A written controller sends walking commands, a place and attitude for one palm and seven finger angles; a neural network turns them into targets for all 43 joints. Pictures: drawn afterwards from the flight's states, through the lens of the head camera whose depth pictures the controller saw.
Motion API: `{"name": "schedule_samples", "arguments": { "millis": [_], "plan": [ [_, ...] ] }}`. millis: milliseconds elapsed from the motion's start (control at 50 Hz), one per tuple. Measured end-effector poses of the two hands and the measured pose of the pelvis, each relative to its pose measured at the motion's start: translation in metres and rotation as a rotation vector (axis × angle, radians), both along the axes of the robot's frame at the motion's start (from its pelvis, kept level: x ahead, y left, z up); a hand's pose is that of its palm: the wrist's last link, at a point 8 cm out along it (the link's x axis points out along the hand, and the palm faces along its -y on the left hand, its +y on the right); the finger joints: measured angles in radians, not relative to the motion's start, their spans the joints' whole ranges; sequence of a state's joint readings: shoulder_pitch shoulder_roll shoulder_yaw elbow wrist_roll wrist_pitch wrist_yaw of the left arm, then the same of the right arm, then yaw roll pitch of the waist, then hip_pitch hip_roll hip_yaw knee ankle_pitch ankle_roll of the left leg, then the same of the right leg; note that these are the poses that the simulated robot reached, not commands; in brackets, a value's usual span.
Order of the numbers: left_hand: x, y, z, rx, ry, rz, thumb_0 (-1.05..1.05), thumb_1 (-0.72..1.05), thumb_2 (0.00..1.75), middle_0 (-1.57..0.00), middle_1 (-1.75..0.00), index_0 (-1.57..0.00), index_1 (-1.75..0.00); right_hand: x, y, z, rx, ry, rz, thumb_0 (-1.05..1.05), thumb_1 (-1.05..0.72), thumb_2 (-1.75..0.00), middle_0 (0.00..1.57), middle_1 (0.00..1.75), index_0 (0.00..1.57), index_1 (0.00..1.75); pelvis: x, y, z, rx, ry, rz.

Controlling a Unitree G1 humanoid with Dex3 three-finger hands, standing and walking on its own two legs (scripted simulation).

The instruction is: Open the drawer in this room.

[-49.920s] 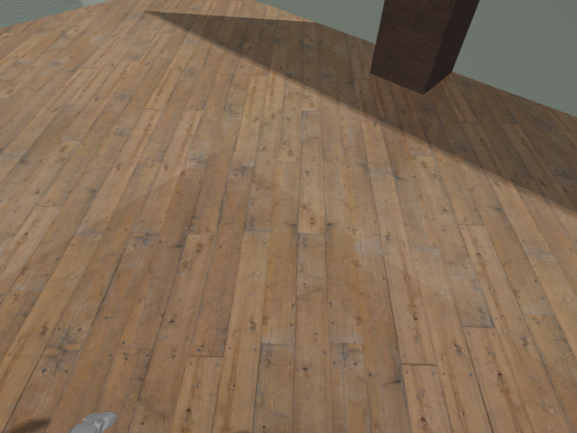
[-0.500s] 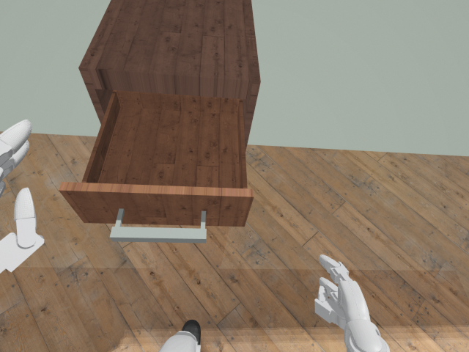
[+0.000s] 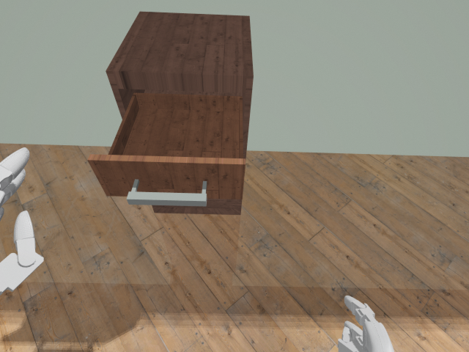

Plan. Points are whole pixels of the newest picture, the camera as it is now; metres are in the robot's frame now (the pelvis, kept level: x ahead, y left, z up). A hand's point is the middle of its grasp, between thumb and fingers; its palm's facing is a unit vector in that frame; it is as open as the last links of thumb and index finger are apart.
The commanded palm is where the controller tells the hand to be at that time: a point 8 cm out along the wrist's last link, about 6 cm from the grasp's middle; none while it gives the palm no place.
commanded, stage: stop stepping back and stand still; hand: left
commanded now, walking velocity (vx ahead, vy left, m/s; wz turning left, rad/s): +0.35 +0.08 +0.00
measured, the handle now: (169, 191) +0.51 +0.17 -0.12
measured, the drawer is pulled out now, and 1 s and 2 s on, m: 0.30 0.30 0.30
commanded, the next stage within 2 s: let the arm hang, fingers relaxed in 0.44 s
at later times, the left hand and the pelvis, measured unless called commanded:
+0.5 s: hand (5, 305) +0.15 +0.23 +0.17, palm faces +0.39 -0.81 -0.44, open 7.4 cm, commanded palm +0.09 +0.28 +0.19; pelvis -0.03 -0.01 +0.01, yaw +2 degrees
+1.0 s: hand out of the picture -0.04 +0.18 -0.17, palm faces +0.10 -0.97 -0.21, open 7.0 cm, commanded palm none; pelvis -0.03 -0.01 +0.01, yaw +4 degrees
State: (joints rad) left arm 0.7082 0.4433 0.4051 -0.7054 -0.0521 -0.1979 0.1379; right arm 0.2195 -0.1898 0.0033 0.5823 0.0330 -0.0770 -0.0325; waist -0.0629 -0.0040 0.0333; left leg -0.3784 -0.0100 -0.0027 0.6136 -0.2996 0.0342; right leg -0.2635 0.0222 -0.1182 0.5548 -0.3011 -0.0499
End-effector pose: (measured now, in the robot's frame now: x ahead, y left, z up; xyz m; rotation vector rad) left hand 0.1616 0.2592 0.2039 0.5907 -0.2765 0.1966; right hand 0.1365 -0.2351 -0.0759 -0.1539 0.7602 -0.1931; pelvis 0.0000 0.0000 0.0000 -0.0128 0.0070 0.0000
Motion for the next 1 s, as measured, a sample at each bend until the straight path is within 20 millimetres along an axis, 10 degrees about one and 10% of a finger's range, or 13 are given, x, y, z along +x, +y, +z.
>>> {"name": "schedule_samples", "arguments": {
  "millis": [180,540,580,660,780,1000],
  "plan": [
    [-0.038,0.020,-0.020,-0.104,-0.016,0.141,0.01,0.89,0.89,-0.22,-0.30,-0.22,-0.30,-0.029,-0.003,0.000,-0.039,0.049,0.027,0.01,-0.90,-0.90,0.21,0.30,0.20,0.30,-0.019,0.000,0.003,0.027,0.010,0.018],
    [-0.048,0.014,-0.016,-0.103,0.005,0.156,0.01,0.89,0.89,-0.21,-0.30,-0.22,-0.30,-0.015,0.007,0.001,-0.007,0.021,0.088,0.01,-0.90,-0.90,0.21,0.30,0.20,0.30,-0.025,-0.003,0.006,0.019,-0.012,0.041],
    [-0.038,0.020,-0.046,-0.093,0.097,0.150,0.00,0.90,0.89,-0.21,-0.30,-0.21,-0.30,-0.011,0.004,-0.009,-0.011,0.021,0.125,0.01,-0.90,-0.90,0.21,0.30,0.20,0.30,-0.026,0.001,0.000,0.008,0.008,0.059],
    [-0.028,0.031,-0.179,-0.284,0.577,0.286,0.00,0.90,0.90,-0.20,-0.30,-0.21,-0.30,-0.016,0.003,-0.038,-0.002,0.141,0.165,0.01,-0.90,-0.90,0.20,0.30,0.20,0.30,-0.030,0.002,-0.008,0.049,0.013,0.079],
    [-0.111,-0.032,-0.320,-0.501,1.266,0.325,0.01,0.91,0.89,-0.20,-0.29,-0.20,-0.30,-0.052,0.004,-0.050,0.027,0.303,0.109,0.01,-0.91,-0.90,0.20,0.30,0.20,0.30,-0.030,-0.005,-0.004,0.028,-0.029,0.064],
    [-0.214,-0.028,-0.337,-0.574,1.583,0.517,-0.01,0.97,0.89,-0.21,-0.30,-0.21,-0.30,-0.159,0.002,-0.052,0.007,0.686,0.038,0.01,-0.92,-0.90,0.20,0.30,0.20,0.30,-0.028,-0.005,0.011,0.007,-0.026,0.068]
  ]
}}
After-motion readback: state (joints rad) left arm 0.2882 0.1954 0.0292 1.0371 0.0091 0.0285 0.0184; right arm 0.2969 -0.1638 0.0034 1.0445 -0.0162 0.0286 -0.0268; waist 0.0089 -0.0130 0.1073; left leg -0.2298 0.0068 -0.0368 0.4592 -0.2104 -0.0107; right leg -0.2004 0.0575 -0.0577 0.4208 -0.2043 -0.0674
